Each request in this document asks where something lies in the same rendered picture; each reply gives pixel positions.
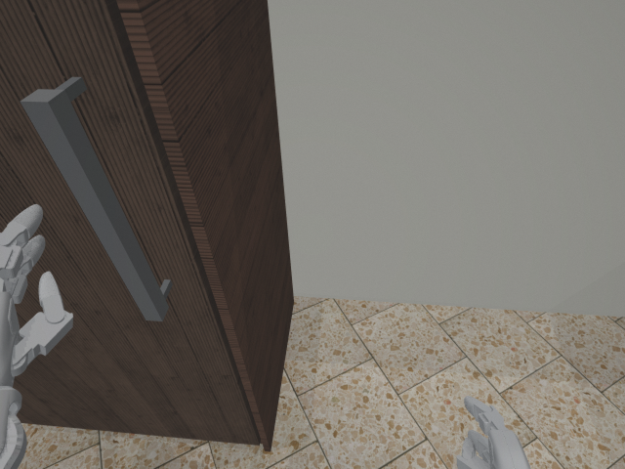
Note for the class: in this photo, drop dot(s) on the robot left hand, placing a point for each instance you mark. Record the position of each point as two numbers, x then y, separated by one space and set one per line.
45 330

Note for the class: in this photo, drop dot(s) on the robot left forearm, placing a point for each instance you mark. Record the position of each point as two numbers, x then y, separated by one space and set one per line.
12 435

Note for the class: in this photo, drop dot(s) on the robot right hand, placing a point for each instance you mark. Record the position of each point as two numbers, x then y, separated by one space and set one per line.
502 449

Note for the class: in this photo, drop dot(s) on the handle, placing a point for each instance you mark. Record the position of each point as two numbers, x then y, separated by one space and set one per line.
58 125

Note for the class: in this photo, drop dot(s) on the wardrobe door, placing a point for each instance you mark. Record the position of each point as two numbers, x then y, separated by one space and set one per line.
114 370

